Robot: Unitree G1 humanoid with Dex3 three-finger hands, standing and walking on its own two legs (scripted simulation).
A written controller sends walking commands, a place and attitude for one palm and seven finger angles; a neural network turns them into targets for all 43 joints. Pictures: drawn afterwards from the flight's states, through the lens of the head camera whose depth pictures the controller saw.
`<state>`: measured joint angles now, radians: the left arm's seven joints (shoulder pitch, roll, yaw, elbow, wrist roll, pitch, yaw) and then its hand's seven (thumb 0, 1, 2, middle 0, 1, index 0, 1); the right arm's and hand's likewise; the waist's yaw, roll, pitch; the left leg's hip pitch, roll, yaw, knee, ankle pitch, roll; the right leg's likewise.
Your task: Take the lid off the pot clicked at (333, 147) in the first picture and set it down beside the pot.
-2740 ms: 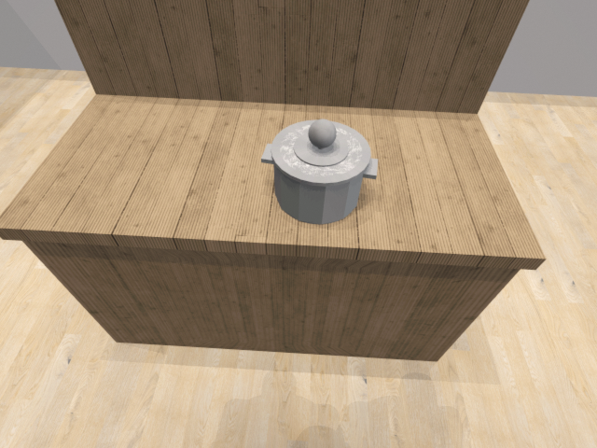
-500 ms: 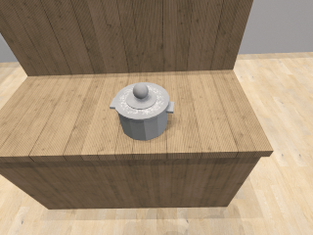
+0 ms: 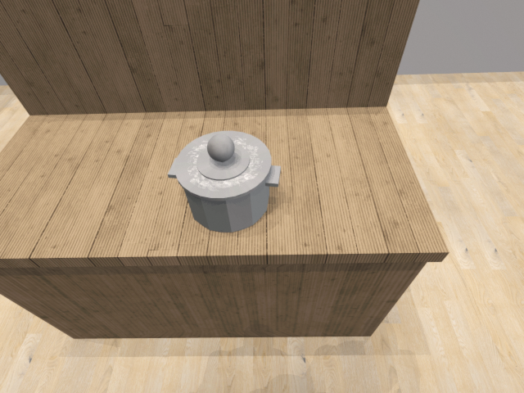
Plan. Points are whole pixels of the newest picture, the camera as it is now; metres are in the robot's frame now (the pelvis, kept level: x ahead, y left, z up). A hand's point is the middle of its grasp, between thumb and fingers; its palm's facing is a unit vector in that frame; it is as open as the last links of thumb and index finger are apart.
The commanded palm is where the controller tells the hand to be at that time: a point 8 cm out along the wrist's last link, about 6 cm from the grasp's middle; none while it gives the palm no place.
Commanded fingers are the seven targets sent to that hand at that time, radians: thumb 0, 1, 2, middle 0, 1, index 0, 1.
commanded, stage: look again from close up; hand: left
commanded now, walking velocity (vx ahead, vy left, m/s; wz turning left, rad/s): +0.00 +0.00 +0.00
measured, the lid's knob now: (220, 147) +0.54 +0.11 +0.06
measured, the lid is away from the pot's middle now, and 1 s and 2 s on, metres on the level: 0.00 0.00 0.00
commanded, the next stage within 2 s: lift the closed hand beside the body in 0.56 s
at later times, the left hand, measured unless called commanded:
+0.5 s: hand out of the picture +0.02 +0.17 -0.17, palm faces +0.02 -0.98 -0.21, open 7.3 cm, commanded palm none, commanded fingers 0.00 0.90 0.90 -0.20 -0.30 -0.20 -0.30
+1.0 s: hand out of the picture +0.14 +0.20 -0.07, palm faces +0.22 -0.95 -0.24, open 5.2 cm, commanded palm +0.09 +0.25 -0.05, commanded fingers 0.00 0.90 0.90 -0.99 -1.16 -0.99 -1.16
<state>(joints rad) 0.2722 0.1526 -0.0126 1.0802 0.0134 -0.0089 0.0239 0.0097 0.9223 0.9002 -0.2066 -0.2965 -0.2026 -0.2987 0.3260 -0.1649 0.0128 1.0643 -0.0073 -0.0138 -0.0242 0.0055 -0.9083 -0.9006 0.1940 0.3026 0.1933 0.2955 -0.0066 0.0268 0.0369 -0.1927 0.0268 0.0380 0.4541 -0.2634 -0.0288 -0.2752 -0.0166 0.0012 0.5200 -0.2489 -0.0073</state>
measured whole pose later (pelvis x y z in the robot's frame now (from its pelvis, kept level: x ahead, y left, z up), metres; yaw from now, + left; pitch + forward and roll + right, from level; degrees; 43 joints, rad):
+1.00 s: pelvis +0.00 +0.01 +0.00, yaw +2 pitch -1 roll +0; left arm 0.47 0.15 0.05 0.25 -0.02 -0.03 0.12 0.01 0.91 0.90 -0.59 -0.72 -0.59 -0.72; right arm 0.13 -0.24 -0.07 0.73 0.02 -0.15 0.00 0.01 -0.91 -0.90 0.19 0.30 0.19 0.30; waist -0.02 0.00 0.04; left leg -0.18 0.02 0.00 0.44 -0.25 -0.02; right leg -0.22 -0.03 -0.03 0.45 -0.22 0.01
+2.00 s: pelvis +0.02 +0.02 +0.01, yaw +2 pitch -1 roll -1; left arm 0.63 0.26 0.17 -0.26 0.00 -0.08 0.09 0.01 0.90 0.90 -1.30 -1.50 -1.29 -1.50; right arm 0.16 -0.20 -0.01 0.63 -0.01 -0.14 -0.04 0.01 -0.90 -0.90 0.20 0.30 0.20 0.30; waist 0.06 0.04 0.03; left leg -0.13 0.02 0.00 0.43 -0.28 0.00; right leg -0.14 -0.02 -0.04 0.39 -0.23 0.02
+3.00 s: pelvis -0.03 +0.02 +0.01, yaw +2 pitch -3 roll +0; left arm 0.13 0.67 0.06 -0.26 0.76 -0.06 -0.29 0.00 0.04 1.20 -0.94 -0.49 -0.94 -0.49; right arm 0.12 -0.27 0.02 0.59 0.02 0.05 -0.03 0.01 -0.90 -0.90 0.20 0.30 0.20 0.30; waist 0.08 0.10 0.07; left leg -0.17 0.00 0.00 0.41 -0.19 0.01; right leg -0.19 -0.04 -0.03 0.39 -0.15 0.02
